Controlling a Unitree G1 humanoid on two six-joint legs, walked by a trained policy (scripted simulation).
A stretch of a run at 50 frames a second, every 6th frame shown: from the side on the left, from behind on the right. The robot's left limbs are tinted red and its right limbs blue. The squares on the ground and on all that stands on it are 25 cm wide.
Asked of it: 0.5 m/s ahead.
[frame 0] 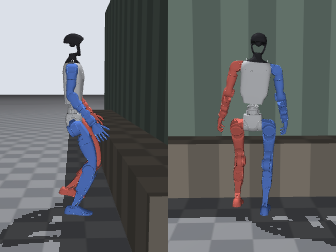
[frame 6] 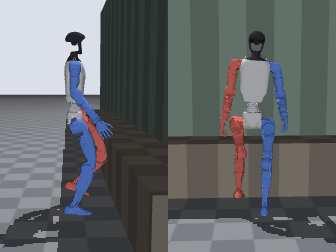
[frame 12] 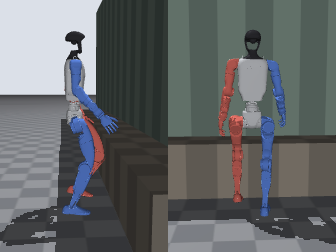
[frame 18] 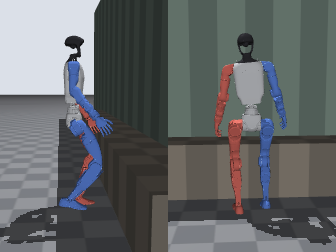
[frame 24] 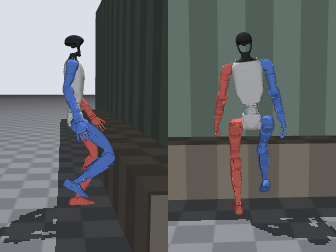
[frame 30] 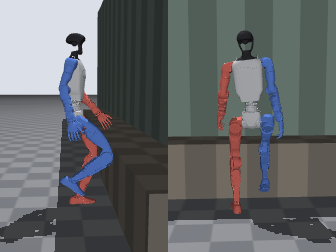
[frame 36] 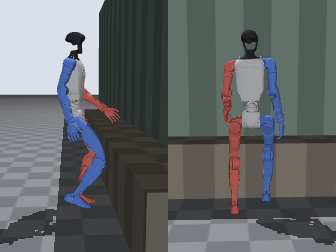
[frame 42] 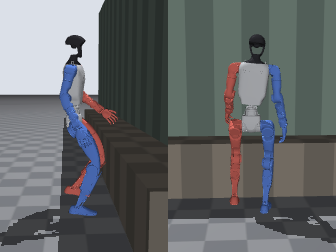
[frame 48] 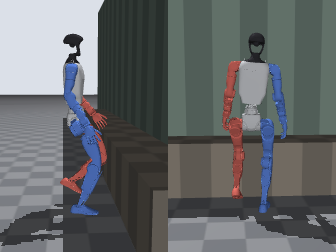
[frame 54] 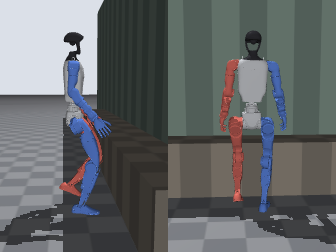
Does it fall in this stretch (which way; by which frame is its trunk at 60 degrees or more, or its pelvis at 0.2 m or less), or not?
no
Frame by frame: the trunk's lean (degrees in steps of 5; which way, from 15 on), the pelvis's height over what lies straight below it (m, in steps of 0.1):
0: 5, 0.7
6: 5, 0.8
12: 0, 0.8
18: 5, 0.7
24: 5, 0.8
30: 5, 0.8
36: 0, 0.8
42: 5, 0.7
48: 5, 0.7
54: 0, 0.8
